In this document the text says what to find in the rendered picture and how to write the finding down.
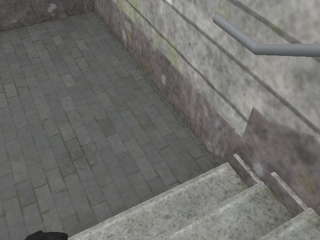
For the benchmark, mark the left robot hand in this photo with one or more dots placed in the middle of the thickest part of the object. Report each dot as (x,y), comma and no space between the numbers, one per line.
(40,235)

